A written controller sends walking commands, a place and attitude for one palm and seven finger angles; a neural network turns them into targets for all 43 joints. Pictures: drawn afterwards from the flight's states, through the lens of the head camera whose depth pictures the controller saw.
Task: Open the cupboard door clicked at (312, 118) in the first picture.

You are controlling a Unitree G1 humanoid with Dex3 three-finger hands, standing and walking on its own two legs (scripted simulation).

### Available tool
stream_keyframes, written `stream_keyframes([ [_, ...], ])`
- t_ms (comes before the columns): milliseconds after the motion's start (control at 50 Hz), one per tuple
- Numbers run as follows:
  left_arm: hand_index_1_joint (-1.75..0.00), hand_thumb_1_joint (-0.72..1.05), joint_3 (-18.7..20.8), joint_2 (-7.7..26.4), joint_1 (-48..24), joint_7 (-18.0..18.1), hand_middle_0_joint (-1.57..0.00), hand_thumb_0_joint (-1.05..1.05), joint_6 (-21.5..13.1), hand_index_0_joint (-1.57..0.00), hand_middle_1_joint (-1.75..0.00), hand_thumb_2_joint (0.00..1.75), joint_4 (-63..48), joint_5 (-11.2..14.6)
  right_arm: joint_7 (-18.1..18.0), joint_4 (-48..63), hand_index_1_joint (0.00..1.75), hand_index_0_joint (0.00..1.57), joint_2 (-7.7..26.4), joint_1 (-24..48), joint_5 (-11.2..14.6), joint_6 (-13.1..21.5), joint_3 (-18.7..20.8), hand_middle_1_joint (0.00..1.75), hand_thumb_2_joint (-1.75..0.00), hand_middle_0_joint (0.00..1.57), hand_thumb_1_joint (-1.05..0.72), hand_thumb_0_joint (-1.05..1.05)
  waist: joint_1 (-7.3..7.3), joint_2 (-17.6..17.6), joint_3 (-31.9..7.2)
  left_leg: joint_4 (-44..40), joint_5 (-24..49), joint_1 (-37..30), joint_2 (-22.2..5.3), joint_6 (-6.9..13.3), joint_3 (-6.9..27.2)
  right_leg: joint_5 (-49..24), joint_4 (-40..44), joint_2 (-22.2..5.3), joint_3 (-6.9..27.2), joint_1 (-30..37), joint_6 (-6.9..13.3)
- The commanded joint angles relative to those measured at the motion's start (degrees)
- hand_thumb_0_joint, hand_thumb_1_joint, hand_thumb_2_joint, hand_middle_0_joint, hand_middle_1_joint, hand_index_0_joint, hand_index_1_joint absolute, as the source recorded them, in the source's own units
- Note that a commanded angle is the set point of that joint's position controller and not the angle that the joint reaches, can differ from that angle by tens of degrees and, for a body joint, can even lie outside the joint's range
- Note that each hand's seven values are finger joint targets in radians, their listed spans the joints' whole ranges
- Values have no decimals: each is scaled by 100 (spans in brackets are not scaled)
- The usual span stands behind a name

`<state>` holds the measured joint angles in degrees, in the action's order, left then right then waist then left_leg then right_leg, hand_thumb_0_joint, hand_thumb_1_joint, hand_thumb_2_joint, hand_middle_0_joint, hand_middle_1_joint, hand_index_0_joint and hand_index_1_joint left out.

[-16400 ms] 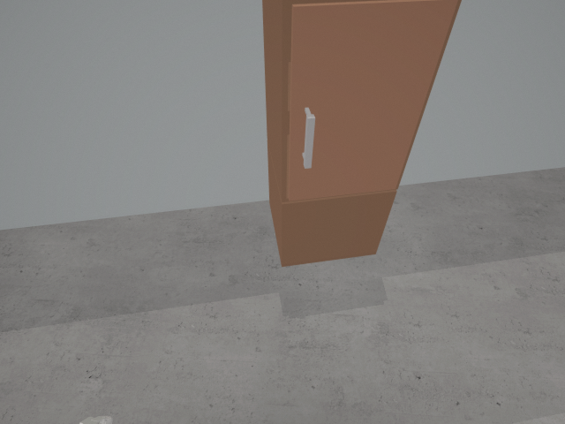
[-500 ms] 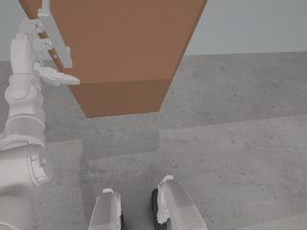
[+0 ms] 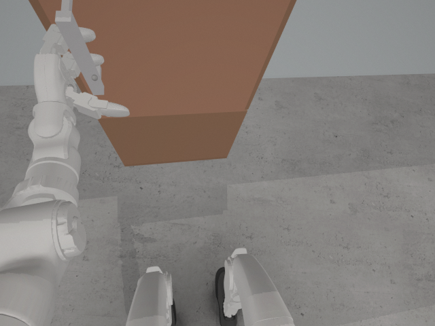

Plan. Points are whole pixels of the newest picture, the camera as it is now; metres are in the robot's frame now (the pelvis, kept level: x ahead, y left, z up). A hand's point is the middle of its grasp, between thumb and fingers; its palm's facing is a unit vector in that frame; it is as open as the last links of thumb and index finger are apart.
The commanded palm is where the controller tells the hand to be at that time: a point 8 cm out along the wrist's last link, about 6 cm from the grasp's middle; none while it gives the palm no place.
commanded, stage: slide the fingers in behind the handle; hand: left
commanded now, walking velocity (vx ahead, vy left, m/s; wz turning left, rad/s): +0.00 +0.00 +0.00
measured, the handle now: (84, 50) +0.58 +0.18 +0.05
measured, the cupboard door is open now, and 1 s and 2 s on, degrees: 0 0 41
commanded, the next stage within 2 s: close the thumb around the handle in 0.24 s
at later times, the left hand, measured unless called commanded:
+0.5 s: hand (92, 76) +0.54 +0.17 +0.04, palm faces +0.03 -1.00 -0.02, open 13.0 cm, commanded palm +0.52 +0.19 +0.04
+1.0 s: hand (100, 78) +0.54 +0.15 +0.03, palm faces +0.00 -1.00 -0.01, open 5.6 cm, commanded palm +0.52 +0.19 +0.04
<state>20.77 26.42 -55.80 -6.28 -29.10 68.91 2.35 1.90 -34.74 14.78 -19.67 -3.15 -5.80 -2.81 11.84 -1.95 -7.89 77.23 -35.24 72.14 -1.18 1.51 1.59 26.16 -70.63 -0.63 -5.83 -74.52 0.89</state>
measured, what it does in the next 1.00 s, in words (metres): stands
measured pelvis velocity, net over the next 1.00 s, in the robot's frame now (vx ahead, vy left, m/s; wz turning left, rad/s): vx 0.00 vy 0.00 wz -0.01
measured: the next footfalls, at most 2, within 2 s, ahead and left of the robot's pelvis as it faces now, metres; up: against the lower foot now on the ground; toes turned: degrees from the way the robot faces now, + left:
none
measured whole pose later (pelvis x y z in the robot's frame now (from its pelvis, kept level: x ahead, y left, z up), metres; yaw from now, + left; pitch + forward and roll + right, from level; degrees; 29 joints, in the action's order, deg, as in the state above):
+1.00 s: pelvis +0.00 +0.00 +0.00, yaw -1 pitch +30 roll -4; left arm 21.8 25.5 -54.2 -8.3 -28.6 67.6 2.3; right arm 1.7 -34.1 14.7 -19.8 -2.7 -6.0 -3.0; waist 12.0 -2.3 -8.1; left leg 76.7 -35.6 71.2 -1.4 2.0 0.6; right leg 26.1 -70.1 -0.2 -4.8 -74.0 0.4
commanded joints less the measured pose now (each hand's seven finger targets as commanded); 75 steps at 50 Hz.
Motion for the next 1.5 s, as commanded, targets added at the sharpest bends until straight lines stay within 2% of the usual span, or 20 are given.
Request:
stream_keyframes([
  [0,-120,-50,-60,1105,-2773,-57,-30,0,-296,-30,-120,30,-1153,-87,-52,142,30,20,1083,-1141,10,46,389,30,-90,20,-90,0,286,-934,-3147,-925,2411,-1965,67,-32,325,-1408,644,218,368,1854,52],
  [100,-120,-50,-75,1079,-2676,-195,-30,0,-229,-30,-120,30,-1112,18,-70,168,30,20,1070,-1100,39,48,367,30,-90,20,-90,0,281,-941,-3152,-907,2413,-1893,67,-23,287,-1488,649,222,390,1933,47],
  [160,-120,-50,136,1323,-2629,-196,-30,0,-177,-30,-120,30,-1048,47,-93,188,30,20,1088,-1086,48,59,353,30,-90,20,-90,0,266,-662,-3085,-882,2196,-1583,70,14,251,-1403,676,234,427,2104,28],
  [220,-120,-50,72,1287,-2759,-198,-30,0,-145,-30,-120,30,-947,25,-106,169,30,20,1105,-1102,49,80,334,30,-90,20,-90,0,301,-869,-2904,-915,2136,-1658,59,-4,304,-1222,659,227,381,1801,39],
  [320,-120,-50,75,1283,-2812,-198,-30,0,-138,-30,-120,30,-1012,19,-97,169,30,20,1108,-1139,33,93,346,30,-90,20,-90,0,307,-857,-3153,-860,2272,-1767,56,-11,315,-1302,622,229,377,1818,33],
  [500,-125,0,219,1389,-2640,-183,-34,0,-173,-34,-125,52,-1261,66,-79,202,30,20,1106,-1136,29,102,356,30,-90,20,-90,0,177,-1004,-3342,-901,2487,-1936,55,-40,308,-1488,610,230,370,1975,51],
  [540,-127,12,133,1282,-2597,-198,-34,0,-168,-34,-127,56,-1234,87,-70,210,30,20,1087,-1097,44,110,347,30,-90,20,-90,0,223,-829,-3218,-892,2345,-1765,59,-10,272,-1444,656,239,402,2039,33],
  [580,-128,23,313,1508,-2500,-180,-35,0,-215,-35,-128,61,-1235,72,-82,236,30,20,1103,-1106,51,111,341,30,-90,20,-90,0,148,-786,-3176,-925,2330,-1688,60,-9,274,-1466,640,245,415,2131,55],
  [720,-132,62,123,1195,-2437,-166,-38,0,-315,-38,-132,78,-1396,76,-54,210,30,20,1086,-1100,33,112,382,30,-90,20,-90,0,146,-998,-3313,-967,2650,-2142,34,-73,329,-1539,611,240,343,1927,51],
  [820,-135,90,278,1334,-2336,-157,-40,0,-295,-40,-135,90,-1372,93,-57,210,30,20,1091,-1126,35,80,382,30,-90,20,-90,0,97,-823,-3232,-974,2671,-2004,31,-65,306,-1645,610,243,354,2086,49],
  [900,-135,90,177,1167,-2215,-157,-40,0,-304,-40,-135,90,-1256,85,-61,199,30,20,1070,-1105,55,46,398,30,-90,20,-90,0,141,-739,-3089,-955,2764,-2004,20,-72,313,-1701,599,242,346,1980,42],
  [1040,-135,90,373,1395,-2404,112,-40,0,-358,-40,-135,90,-1281,-54,-64,244,30,20,1064,-1113,9,27,386,30,-90,20,-90,0,121,-732,-3131,-921,2794,-1933,38,-76,302,-1729,543,229,369,2029,35],
  [1100,-135,90,371,1464,-2410,94,-40,0,-455,-40,-135,90,-1583,-103,-63,277,30,20,1047,-1092,10,12,405,30,-90,20,-90,0,48,-985,-3578,-882,3052,-2188,38,-103,292,-1948,480,218,403,2145,45],
  [1120,-135,90,375,1406,-2290,85,-40,0,-434,-40,-135,90,-1510,-78,-51,294,30,20,1033,-1082,8,11,403,30,-90,20,-90,0,26,-959,-3524,-883,3001,-2114,52,-97,257,-1965,514,219,415,2220,39],
  [1140,-135,90,38,981,-2465,76,-40,0,-391,-40,-135,90,-1468,-21,-40,260,30,20,1004,-1053,20,25,399,30,-90,20,-90,0,205,-795,-3361,-894,2870,-2048,46,-74,269,-1915,571,233,402,2157,16],
  [1160,-135,90,-64,739,-2275,60,-40,0,-366,-40,-135,90,-1429,29,-24,265,30,20,986,-1063,21,37,419,30,-90,20,-90,0,146,-740,-3285,-933,2758,-2009,55,-75,248,-1837,609,236,387,2190,24],
  [1220,-135,90,65,825,-1898,57,-40,0,-387,-40,-135,90,-1634,110,-10,304,30,20,1009,-1038,39,51,446,30,-90,20,-90,0,-15,-721,-3553,-986,2886,-2119,62,-86,223,-1992,597,228,395,2409,38],
  [1320,-135,90,-93,470,-855,40,-40,0,-420,-40,-135,90,-2218,231,39,423,30,20,928,-923,107,45,503,30,-90,20,-90,0,-256,-635,-3591,-1147,3102,-2276,75,-97,118,-2305,705,234,410,2818,53],
  [1440,-135,90,-668,-494,792,146,-40,0,-393,-40,-135,90,-3131,456,89,615,30,20,806,-626,223,149,591,30,-90,20,-90,0,-461,-86,-3158,-1427,2766,-2053,124,-75,-64,-2363,901,218,415,3323,37],
  [1480,-135,90,-981,-827,1374,228,-40,0,-457,-40,-135,90,-3691,455,118,698,30,20,765,-532,234,223,625,30,-90,20,-90,0,-573,-195,-3209,-1477,2938,-2208,122,-96,-99,-2518,874,197,412,3416,60],
])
